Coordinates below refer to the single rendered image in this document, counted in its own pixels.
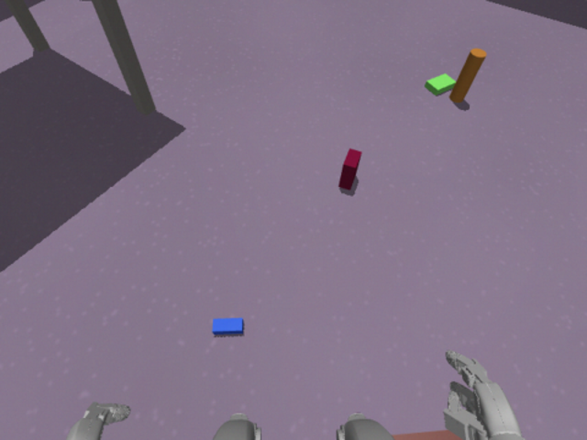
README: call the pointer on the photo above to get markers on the right robot hand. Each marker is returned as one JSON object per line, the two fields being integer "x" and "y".
{"x": 489, "y": 413}

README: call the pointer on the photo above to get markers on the left robot hand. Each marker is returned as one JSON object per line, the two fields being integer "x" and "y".
{"x": 90, "y": 427}

